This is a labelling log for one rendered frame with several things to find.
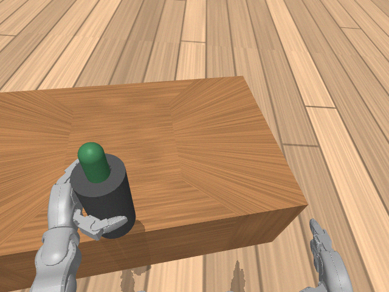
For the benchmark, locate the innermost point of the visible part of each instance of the bottle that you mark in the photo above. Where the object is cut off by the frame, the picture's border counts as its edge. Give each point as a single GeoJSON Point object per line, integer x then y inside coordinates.
{"type": "Point", "coordinates": [101, 184]}

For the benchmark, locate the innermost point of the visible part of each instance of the right robot hand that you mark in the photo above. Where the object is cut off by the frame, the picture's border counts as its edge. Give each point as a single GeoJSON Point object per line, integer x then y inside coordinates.
{"type": "Point", "coordinates": [333, 276]}

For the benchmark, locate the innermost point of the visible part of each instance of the left robot arm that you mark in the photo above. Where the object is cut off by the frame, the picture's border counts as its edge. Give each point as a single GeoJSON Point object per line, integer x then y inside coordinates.
{"type": "Point", "coordinates": [57, 261]}

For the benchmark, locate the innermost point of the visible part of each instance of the left robot hand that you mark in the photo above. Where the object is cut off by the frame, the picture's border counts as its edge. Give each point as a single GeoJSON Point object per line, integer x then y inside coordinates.
{"type": "Point", "coordinates": [65, 209]}

